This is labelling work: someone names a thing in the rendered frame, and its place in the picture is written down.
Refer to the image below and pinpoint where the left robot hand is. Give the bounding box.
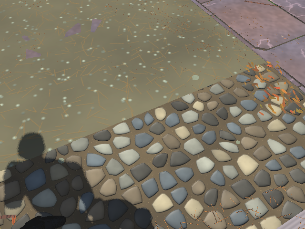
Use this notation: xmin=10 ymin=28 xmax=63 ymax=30
xmin=20 ymin=216 xmax=66 ymax=229

